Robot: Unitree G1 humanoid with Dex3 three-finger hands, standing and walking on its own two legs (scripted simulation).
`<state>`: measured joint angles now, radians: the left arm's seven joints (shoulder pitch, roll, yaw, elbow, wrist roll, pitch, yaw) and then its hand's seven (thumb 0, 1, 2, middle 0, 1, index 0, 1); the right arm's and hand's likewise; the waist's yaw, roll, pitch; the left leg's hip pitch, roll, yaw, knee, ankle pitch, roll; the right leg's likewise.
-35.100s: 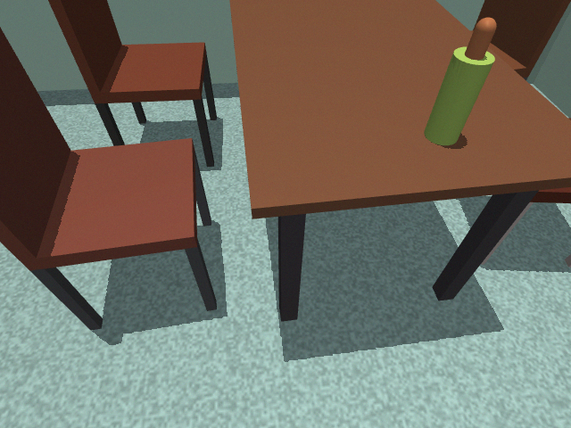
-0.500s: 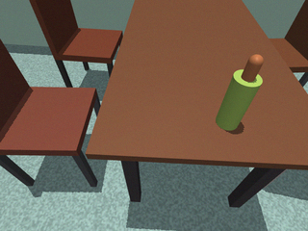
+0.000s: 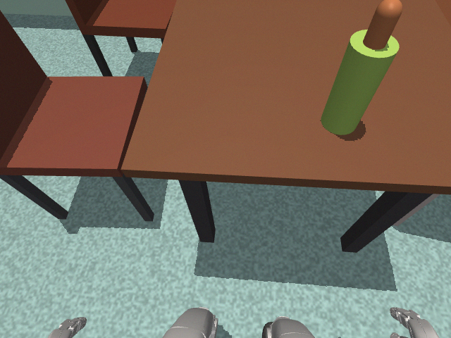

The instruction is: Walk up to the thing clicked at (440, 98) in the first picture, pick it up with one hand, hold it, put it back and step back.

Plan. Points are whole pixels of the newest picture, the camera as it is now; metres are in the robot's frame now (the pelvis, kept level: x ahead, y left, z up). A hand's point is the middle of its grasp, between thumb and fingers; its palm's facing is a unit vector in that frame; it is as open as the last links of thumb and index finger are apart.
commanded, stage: step back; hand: right
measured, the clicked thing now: (360, 73) +0.55 -0.23 +0.11
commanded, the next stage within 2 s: none
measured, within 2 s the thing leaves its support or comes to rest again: neither
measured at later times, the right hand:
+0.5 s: hand out of the picture +0.01 -0.26 -0.16, palm faces +0.00 +0.92 -0.38, open 7.4 cm
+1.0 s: hand out of the picture -0.15 -0.22 -0.13, palm faces -0.01 +0.91 -0.42, open 7.4 cm
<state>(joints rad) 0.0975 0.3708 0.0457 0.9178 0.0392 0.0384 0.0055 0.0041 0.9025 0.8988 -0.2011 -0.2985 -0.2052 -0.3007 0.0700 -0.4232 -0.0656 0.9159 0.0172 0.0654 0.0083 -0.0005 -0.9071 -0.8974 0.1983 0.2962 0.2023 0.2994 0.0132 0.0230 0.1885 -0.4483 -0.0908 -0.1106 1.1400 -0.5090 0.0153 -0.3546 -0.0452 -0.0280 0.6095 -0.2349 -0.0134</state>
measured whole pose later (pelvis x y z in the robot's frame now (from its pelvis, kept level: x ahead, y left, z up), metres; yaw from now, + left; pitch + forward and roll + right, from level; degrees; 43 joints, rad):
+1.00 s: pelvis -0.24 +0.04 +0.00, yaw -3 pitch -2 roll -1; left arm 0.16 0.42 0.09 0.81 0.02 0.06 0.01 0.00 0.90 0.90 -0.20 -0.30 -0.20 -0.30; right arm 0.16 -0.35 -0.04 0.88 -0.03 0.03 0.00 0.00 -0.90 -0.90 0.20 0.30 0.21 0.30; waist 0.01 -0.05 0.16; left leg -0.30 0.01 -0.01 0.59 -0.26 0.02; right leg -0.48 0.13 0.16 1.22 -0.49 0.00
